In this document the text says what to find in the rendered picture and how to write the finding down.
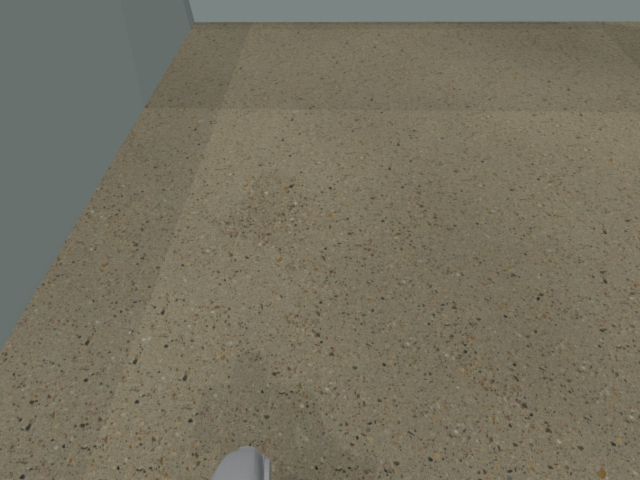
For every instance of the robot left thigh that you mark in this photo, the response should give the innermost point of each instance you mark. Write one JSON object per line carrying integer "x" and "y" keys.
{"x": 243, "y": 465}

